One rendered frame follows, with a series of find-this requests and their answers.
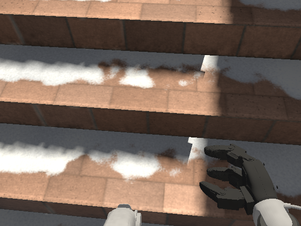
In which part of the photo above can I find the right robot forearm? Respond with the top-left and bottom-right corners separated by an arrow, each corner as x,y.
252,199 -> 300,226

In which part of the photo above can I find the right robot hand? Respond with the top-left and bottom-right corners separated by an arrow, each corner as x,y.
199,143 -> 278,216

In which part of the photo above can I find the robot left shin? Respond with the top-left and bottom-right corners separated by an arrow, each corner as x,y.
107,203 -> 132,217

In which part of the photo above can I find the robot left thigh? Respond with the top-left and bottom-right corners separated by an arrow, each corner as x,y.
103,207 -> 142,226

